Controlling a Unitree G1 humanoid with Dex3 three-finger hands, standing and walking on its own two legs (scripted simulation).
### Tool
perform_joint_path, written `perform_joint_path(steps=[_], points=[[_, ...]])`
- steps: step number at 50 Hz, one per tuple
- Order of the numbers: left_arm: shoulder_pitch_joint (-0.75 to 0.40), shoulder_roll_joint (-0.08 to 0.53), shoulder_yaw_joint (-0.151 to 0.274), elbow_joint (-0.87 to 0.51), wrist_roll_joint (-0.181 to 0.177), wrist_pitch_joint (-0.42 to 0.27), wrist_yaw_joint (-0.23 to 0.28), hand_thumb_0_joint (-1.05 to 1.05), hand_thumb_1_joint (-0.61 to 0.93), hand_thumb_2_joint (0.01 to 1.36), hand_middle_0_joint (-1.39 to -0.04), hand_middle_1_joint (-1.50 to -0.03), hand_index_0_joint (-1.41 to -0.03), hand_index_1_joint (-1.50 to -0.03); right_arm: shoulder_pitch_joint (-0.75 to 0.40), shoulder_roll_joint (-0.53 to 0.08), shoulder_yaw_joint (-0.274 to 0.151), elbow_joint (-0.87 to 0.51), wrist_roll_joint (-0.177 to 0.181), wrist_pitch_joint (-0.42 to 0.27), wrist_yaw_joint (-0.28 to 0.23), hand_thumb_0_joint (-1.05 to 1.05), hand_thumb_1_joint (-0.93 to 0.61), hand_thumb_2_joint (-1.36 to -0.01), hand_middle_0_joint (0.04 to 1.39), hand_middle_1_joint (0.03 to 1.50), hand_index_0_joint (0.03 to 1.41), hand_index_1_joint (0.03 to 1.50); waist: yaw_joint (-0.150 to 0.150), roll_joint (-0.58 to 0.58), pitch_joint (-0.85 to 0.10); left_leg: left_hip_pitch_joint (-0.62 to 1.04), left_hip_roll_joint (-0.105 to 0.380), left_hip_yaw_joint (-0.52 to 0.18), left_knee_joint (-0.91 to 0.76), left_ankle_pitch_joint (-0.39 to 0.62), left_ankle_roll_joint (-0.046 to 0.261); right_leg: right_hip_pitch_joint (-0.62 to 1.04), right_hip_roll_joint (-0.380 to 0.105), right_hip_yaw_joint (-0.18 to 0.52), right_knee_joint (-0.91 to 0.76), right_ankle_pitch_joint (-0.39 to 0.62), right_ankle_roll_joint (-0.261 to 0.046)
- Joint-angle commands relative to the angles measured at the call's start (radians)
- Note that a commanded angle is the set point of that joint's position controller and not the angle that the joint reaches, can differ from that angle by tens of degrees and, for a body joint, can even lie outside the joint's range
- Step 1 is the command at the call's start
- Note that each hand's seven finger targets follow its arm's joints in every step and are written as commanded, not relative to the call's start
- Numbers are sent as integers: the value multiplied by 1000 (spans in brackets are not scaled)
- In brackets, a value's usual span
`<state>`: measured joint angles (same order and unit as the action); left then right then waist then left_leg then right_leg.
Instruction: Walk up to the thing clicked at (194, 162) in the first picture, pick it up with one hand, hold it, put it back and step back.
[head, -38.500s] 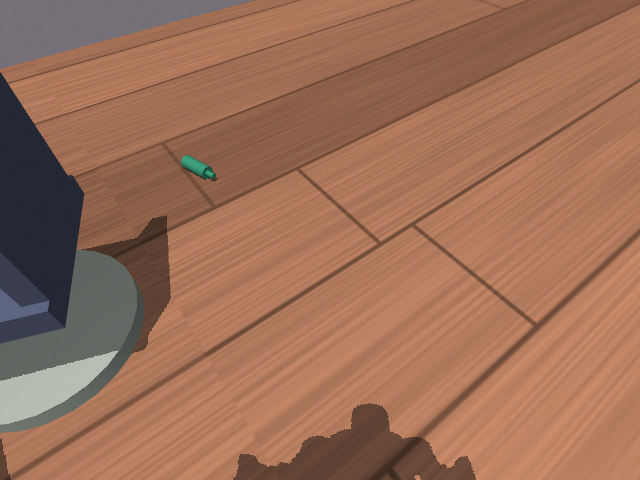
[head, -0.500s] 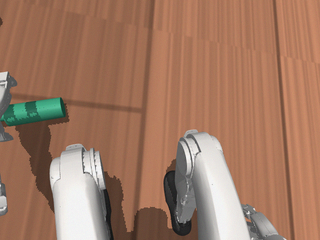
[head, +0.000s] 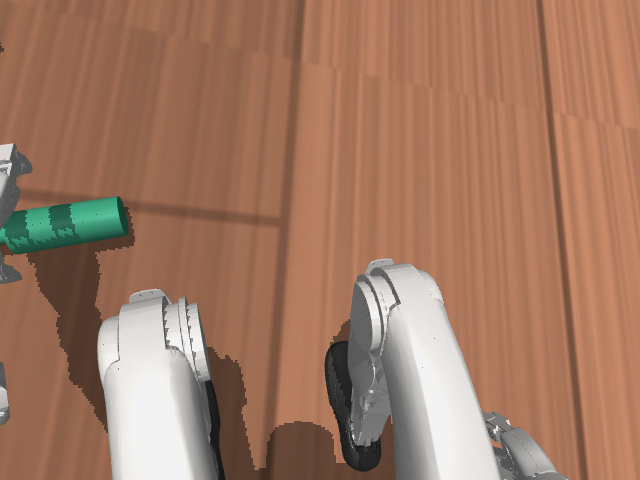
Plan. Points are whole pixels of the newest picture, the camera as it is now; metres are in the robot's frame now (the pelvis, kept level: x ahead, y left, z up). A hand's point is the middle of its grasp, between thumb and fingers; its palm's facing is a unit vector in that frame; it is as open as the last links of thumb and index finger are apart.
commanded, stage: rise first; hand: left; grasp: from above
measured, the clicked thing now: (53, 227) +0.44 +0.34 -0.29
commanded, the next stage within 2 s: approach in 0.14 s
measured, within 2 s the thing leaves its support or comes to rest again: neither
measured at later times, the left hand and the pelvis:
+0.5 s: hand (29, 218) +0.42 +0.32 -0.17, palm faces -0.44 -0.07 -0.89, open 14.3 cm; pelvis +0.00 +0.00 +0.00, yaw +0 degrees
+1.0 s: hand (18, 218) +0.43 +0.34 -0.18, palm faces -0.48 -0.10 -0.87, open 14.2 cm; pelvis +0.00 +0.00 -0.01, yaw -1 degrees
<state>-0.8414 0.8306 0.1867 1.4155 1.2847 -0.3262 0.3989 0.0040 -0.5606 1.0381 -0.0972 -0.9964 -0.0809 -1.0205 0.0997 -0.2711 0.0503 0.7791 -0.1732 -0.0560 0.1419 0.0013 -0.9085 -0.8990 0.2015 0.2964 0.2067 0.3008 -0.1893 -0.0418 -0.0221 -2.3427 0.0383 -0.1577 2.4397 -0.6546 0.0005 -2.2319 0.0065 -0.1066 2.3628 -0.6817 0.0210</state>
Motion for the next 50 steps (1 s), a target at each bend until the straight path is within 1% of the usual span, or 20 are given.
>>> perform_joint_path(steps=[1,11,12,13,19,22,30,32,33,34,36,37,39,40,41,44,45,47,48,50], points=[[-250,296,41,-150,-17,7,40,0,-582,1042,-77,-1009,-62,-1025,179,-251,-75,-14,0,-2,-9,0,-903,-902,200,300,200,300,15,295,-657,517,-27,103,-247,98,29,271,37,-49,-260,152,-50],[-255,283,40,-149,-11,11,49,0,-574,1039,-87,-992,-69,-1010,186,-255,-76,-9,2,-7,-6,0,-901,-900,200,300,200,300,13,336,-655,567,-26,91,-262,125,22,238,35,-66,-235,170,-49],[-252,285,41,-149,-11,10,51,0,-611,1115,-78,-958,-30,-1007,182,-257,-78,-7,2,-6,-5,0,-904,-901,200,300,200,300,14,353,-662,569,-28,91,-266,130,22,237,34,-68,-227,174,-48],[-248,268,29,-148,-14,12,49,0,-595,1047,-63,-1007,-46,-1024,177,-254,-81,-10,4,-6,-4,0,-895,-895,200,300,200,300,12,350,-669,573,-27,89,-269,123,20,231,35,-67,-229,171,-52],[-352,174,-60,-179,-19,19,57,0,-599,1053,-65,-1014,-47,-1032,209,-249,-84,3,6,-17,-2,0,-898,-895,200,300,200,300,-45,341,-661,567,-22,88,-260,112,20,214,37,-65,-252,176,-51],[-393,88,-118,-129,-16,40,70,0,-584,1041,-69,-1025,-57,-1037,227,-248,-83,13,8,-27,-3,0,-899,-895,200,300,200,300,-74,329,-651,584,-20,86,-261,119,18,203,37,-70,-256,190,-50],[-430,198,-39,12,24,116,132,0,-582,1052,-78,-1023,-63,-1038,235,-262,-38,-12,-7,-49,12,0,-899,-896,200,300,200,300,-68,319,-614,521,-25,105,-243,132,27,234,38,-66,-244,209,-50],[-357,191,-29,85,11,142,138,0,-584,1048,-78,-1021,-63,-1036,206,-257,-26,-30,-4,-52,16,0,-900,-896,200,300,200,300,-45,326,-616,491,-29,117,-251,113,30,264,43,-57,-253,190,-52],[-360,195,-40,81,8,149,135,0,-578,1048,-78,-1027,-65,-1040,201,-261,-25,-35,-3,-57,19,0,-900,-896,200,300,200,300,-56,300,-609,479,-27,116,-243,99,34,260,46,-56,-252,181,-52],[-393,263,3,-2,3,146,138,0,-569,1043,-77,-1032,-67,-1041,206,-269,-25,-39,0,-59,18,0,-898,-895,200,300,200,300,-39,314,-652,486,-27,114,-242,110,36,284,46,-55,-249,188,-51],[-320,263,8,58,-2,165,128,0,-570,1028,-73,-1029,-66,-1035,196,-265,-15,-48,-1,-59,20,0,-899,-895,200,300,200,300,-26,298,-662,459,-27,126,-224,129,41,333,47,-42,-247,211,-46],[-318,311,40,16,-10,163,125,0,-566,1056,-81,-1031,-70,-1042,188,-277,-23,-65,4,-61,20,0,-899,-895,200,300,200,300,-23,272,-663,444,-26,123,-216,125,46,336,48,-42,-244,208,-42],[-283,300,29,19,-34,163,102,0,-573,1021,-69,-1021,-62,-1027,195,-267,-17,-53,5,-63,23,0,-899,-895,200,300,200,300,-19,266,-645,410,-27,128,-210,116,49,356,48,-32,-247,201,-40],[-312,350,46,-57,-36,152,89,0,-574,1020,-68,-1030,-62,-1034,190,-271,-24,-66,7,-66,24,0,-900,-895,200,300,200,300,-20,283,-654,411,-26,123,-208,107,49,364,49,-26,-243,189,-41],[-319,350,46,-77,-41,147,74,0,-579,1017,-67,-1029,-61,-1033,205,-267,-21,-57,7,-65,23,0,-900,-895,200,300,200,300,-14,295,-672,420,-26,126,-203,122,48,386,47,-23,-245,204,-40],[-314,283,14,-89,-81,116,39,0,-587,1018,-60,-1028,-53,-1034,215,-265,-33,-45,4,-61,20,0,-899,-896,200,300,200,300,-42,288,-655,424,-22,104,-210,79,40,340,47,-44,-252,157,-44],[-340,309,26,-132,-79,99,29,0,-599,1032,-60,-1022,-49,-1033,214,-272,-42,-61,4,-61,18,0,-901,-896,200,300,200,300,-47,282,-663,427,-21,102,-204,92,39,349,48,-42,-255,170,-44],[-328,221,-39,-115,-75,76,-1,0,-597,1034,-62,-1013,-49,-1025,248,-268,-51,-17,0,-55,16,0,-901,-896,200,300,200,300,-61,300,-636,445,-23,97,-203,84,29,307,45,-54,-251,159,-51],[-351,214,-40,-158,-78,57,-9,0,-588,1056,-71,-1027,-56,-1041,250,-269,-57,-30,-1,-54,16,0,-900,-896,200,300,200,300,-74,316,-655,476,-20,87,-212,100,26,306,47,-64,-247,179,-47],[-352,155,-91,-145,-75,33,-16,0,-590,1068,-72,-1035,-57,-1051,266,-266,-60,-7,3,-52,16,0,-899,-896,200,300,200,300,-81,323,-636,504,-20,79,-215,104,21,279,47,-74,-247,183,-49]])
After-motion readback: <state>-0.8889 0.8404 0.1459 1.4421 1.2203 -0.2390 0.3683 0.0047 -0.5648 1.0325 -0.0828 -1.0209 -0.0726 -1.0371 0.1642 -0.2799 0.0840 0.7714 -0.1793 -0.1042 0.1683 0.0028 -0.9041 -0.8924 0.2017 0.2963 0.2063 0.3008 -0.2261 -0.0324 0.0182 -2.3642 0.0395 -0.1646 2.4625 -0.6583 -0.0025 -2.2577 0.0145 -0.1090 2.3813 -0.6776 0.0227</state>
